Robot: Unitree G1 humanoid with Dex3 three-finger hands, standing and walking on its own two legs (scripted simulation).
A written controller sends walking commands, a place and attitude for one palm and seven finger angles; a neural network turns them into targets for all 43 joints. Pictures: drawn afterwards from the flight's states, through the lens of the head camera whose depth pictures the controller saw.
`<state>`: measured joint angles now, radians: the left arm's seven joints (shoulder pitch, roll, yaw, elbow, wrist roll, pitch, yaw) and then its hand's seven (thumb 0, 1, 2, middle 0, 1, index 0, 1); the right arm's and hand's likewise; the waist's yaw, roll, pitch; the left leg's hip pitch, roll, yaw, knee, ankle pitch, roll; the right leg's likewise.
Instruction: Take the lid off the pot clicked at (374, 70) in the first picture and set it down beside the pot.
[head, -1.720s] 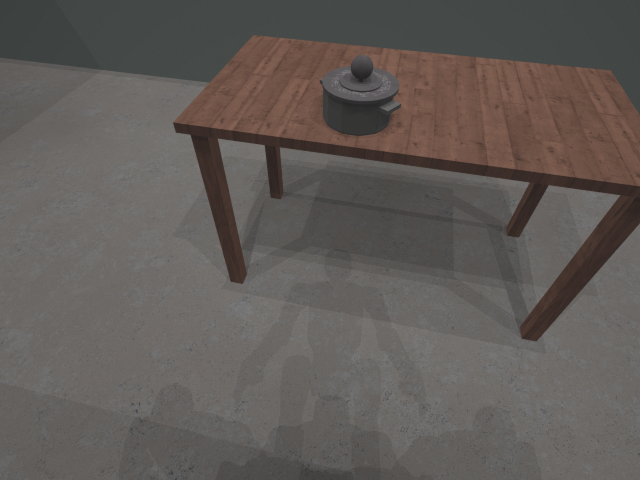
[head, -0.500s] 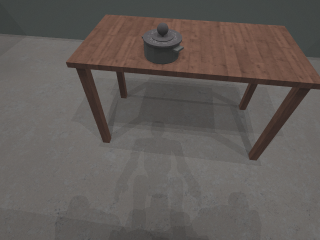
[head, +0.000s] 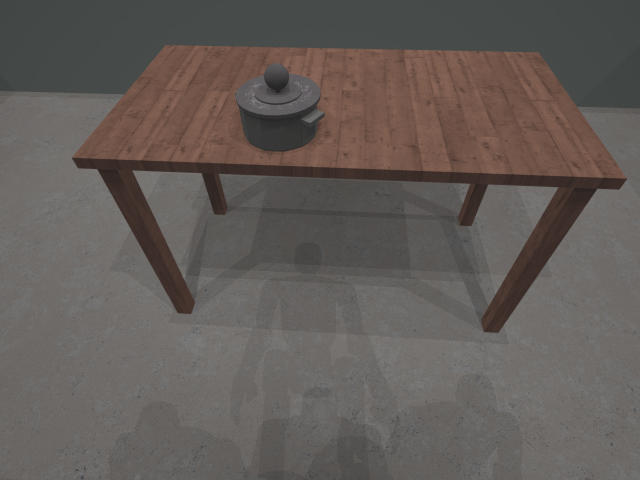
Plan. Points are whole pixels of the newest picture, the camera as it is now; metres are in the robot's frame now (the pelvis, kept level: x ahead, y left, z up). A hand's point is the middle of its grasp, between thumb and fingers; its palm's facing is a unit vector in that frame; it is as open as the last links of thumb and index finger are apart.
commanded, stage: take the last steps up to it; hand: left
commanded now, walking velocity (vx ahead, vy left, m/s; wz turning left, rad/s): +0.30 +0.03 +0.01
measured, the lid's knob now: (276, 76) +0.87 +0.16 +0.08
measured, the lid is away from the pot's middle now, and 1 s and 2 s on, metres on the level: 0.00 0.00 0.00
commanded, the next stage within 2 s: come to a stop and stand still in 0.74 s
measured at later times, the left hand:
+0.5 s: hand (188, 458) +0.18 +0.22 -0.18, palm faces +0.09 -0.98 -0.17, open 7.4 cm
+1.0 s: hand (234, 333) +0.38 +0.19 -0.16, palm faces +0.04 -0.98 -0.21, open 7.3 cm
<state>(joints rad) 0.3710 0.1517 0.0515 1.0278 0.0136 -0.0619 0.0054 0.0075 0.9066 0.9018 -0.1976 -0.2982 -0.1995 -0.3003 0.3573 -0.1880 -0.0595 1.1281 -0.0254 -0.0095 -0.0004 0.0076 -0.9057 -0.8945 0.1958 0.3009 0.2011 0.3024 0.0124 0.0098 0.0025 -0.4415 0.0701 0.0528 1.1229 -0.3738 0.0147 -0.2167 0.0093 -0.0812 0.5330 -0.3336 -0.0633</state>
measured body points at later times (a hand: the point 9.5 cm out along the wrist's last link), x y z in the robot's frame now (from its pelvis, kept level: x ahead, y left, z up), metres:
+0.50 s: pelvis +0.20 +0.04 +0.00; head +0.22 +0.06 +0.44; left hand +0.18 +0.27 -0.17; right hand +0.28 -0.18 -0.14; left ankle +0.25 +0.13 -0.74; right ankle +0.16 -0.08 -0.65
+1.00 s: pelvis +0.36 +0.01 +0.01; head +0.39 +0.01 +0.45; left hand +0.38 +0.24 -0.15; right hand +0.39 -0.22 -0.15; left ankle +0.40 +0.13 -0.70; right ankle +0.35 -0.10 -0.74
